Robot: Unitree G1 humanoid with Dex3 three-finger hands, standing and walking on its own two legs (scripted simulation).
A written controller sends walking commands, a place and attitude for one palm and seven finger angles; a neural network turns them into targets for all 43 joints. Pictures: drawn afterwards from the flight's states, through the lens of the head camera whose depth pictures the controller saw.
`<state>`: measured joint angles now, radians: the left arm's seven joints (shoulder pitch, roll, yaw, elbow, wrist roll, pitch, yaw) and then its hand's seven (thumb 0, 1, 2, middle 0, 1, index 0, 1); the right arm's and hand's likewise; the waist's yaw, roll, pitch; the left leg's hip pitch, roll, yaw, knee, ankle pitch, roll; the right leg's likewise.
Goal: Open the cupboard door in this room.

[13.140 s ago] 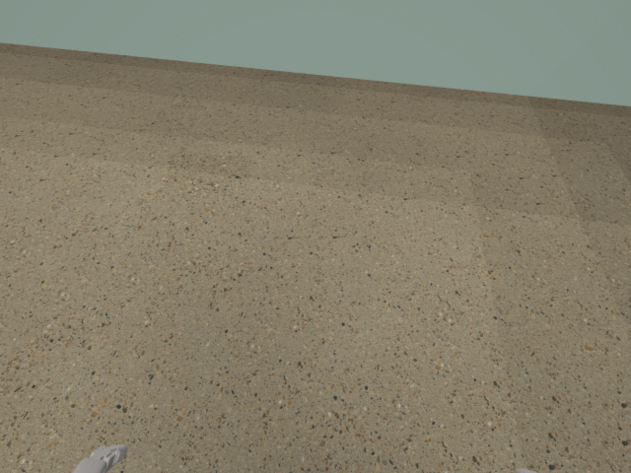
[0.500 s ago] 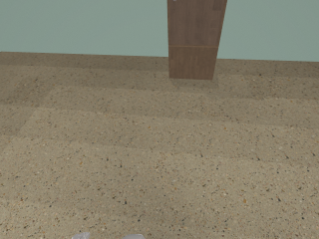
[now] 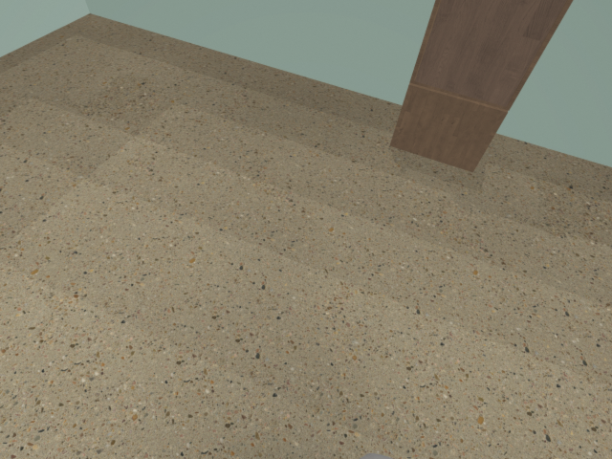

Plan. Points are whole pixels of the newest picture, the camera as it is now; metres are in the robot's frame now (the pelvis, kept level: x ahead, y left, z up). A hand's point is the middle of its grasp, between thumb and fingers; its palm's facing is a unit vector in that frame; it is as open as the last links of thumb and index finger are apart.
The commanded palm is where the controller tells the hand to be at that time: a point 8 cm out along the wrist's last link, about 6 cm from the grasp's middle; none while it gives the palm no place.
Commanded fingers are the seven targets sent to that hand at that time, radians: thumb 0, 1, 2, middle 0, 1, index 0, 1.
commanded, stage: turn or walk to find it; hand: left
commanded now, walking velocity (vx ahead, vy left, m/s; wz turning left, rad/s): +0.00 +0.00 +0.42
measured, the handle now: out of the picture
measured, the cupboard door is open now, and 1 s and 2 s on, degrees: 0 0 0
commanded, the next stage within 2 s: stand and wait in 0.08 s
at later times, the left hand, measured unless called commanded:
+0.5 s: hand out of the picture +0.02 +0.14 -0.15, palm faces +0.14 -0.96 -0.25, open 7.3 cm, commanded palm none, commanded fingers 0.00 0.90 0.90 -0.20 -0.30 -0.20 -0.30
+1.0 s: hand out of the picture -0.08 +0.16 -0.17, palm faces +0.17 -0.97 -0.17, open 7.4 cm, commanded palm none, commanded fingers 0.00 0.90 0.90 -0.20 -0.30 -0.20 -0.30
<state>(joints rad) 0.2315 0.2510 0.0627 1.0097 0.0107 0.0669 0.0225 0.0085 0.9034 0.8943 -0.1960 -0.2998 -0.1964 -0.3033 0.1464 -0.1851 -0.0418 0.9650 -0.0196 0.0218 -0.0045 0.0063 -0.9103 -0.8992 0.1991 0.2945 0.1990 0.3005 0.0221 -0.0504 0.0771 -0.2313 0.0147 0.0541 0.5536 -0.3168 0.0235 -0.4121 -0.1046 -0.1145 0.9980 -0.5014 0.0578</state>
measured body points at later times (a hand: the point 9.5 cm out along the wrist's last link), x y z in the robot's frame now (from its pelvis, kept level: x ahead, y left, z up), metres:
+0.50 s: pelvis -0.01 -0.05 +0.01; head +0.01 -0.07 +0.46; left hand +0.01 +0.19 -0.13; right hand +0.05 -0.29 -0.16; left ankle -0.06 +0.10 -0.68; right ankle +0.01 -0.13 -0.73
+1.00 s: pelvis -0.03 +0.00 +0.01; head -0.04 +0.00 +0.46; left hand -0.09 +0.21 -0.16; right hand +0.05 -0.23 -0.14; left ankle -0.06 +0.09 -0.73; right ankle +0.01 -0.13 -0.73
